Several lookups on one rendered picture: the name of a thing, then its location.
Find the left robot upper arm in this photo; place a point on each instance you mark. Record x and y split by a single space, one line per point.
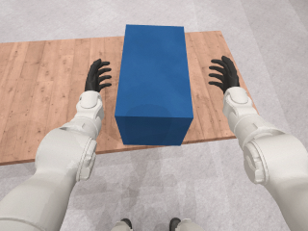
40 203

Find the right robot forearm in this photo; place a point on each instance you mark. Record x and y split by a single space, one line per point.
244 121

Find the robot right shin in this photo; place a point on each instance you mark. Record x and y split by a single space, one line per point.
185 220

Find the right robot upper arm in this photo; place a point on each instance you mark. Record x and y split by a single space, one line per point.
280 164

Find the left robot forearm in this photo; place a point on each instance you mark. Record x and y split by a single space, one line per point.
87 121

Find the left robot foot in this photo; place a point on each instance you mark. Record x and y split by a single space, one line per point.
128 222

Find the table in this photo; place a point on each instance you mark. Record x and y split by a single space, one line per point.
41 82

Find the carton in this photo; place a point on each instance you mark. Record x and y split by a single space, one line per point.
154 99

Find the left robot hand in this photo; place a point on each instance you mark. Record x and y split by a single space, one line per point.
93 80

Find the right robot hand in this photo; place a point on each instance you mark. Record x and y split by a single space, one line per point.
229 77

